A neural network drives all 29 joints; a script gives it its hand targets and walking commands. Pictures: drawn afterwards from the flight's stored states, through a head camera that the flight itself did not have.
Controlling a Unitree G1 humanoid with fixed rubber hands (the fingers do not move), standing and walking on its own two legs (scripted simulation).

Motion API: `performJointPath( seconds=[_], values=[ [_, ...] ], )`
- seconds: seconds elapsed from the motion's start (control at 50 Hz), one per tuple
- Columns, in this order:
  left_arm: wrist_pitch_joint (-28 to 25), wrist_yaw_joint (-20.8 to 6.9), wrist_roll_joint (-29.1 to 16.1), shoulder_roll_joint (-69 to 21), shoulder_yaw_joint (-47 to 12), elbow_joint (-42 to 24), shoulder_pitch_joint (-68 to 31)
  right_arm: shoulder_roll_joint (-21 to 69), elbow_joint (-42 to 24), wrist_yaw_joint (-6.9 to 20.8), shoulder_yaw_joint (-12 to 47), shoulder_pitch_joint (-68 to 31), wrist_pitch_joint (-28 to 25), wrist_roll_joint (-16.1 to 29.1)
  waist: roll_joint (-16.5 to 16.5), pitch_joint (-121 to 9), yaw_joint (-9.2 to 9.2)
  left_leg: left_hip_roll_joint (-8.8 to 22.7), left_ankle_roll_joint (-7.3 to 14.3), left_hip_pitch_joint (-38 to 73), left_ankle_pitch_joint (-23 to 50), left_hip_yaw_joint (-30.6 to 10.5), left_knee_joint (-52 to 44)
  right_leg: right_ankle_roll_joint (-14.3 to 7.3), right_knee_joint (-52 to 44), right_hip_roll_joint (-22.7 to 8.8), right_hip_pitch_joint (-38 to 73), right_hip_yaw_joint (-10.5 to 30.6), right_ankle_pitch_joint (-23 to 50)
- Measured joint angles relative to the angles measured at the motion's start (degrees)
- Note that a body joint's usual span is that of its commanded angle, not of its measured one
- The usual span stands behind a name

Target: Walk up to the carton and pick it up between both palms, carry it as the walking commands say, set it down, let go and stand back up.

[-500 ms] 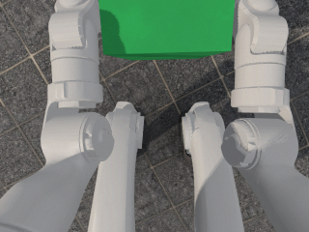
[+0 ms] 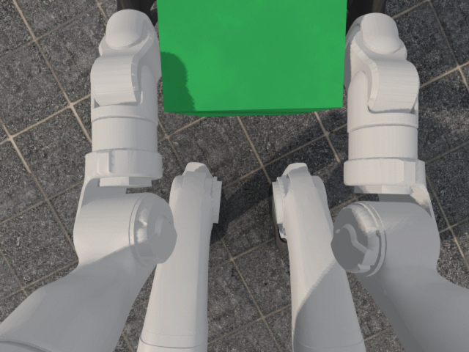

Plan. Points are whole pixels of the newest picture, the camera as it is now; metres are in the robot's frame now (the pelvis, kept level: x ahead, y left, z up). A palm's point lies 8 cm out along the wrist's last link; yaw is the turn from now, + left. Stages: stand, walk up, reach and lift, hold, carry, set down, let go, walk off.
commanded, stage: reach and lift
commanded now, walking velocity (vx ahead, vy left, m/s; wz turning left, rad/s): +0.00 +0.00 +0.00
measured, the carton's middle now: (249, 25) +0.55 +0.00 -0.13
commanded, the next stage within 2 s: none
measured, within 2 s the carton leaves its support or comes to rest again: neither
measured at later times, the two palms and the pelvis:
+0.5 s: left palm (111, 6) +0.51 +0.14 +0.00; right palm (394, 8) +0.51 -0.13 +0.00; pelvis +0.00 +0.00 +0.05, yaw +0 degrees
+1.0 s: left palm out of the picture +0.49 +0.14 +0.07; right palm out of the picture +0.48 -0.13 +0.08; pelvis +0.02 +0.00 +0.12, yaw +0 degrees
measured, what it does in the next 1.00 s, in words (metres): rises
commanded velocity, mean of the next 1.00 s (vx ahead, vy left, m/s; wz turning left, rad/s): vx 0.00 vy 0.00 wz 0.00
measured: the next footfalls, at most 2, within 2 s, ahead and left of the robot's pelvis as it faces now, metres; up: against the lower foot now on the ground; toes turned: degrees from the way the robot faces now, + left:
none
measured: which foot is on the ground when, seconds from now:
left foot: down 0.00-1.00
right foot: down 0.00-1.00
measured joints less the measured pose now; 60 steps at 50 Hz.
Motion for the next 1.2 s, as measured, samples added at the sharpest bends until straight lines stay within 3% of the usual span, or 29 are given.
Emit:
performJointPath(
  seconds=[0.86, 1.08, 1.2],
  values=[
    [-1.5, 0.2, -0.5, -3.4, -1.1, -1.4, 12.0, 3.1, -0.6, 0.4, 1.7, 11.4, -1.6, -0.6, 0.0, -0.4, 0.02, 0.8, 0.5, 25.3, 4.5, -0.7, -21.0, -0.7, -20.8, -0.5, 25.1, 1.1, 4.6],
    [-2.3, -0.5, 1.3, -5.9, -0.8, 1.9, 21.4, 5.8, 2.9, 0.9, 1.7, 20.2, -2.1, -2.8, -0.1, -15.4, 0.01, 1.2, 0.7, 26.1, 5.6, -0.9, -28.3, -0.9, -28.2, -0.6, 25.9, 1.4, 5.9],
    [-3.2, -2.2, 5.6, -8.6, 1.5, 5.7, 28.4, 8.5, 6.8, 2.8, -0.9, 26.9, -2.9, -6.4, -0.3, -28.1, -0.13, 1.5, 1.0, 28.9, 5.4, -1.1, -33.6, -1.2, -33.6, -0.7, 28.7, 1.7, 5.7]
  ],
)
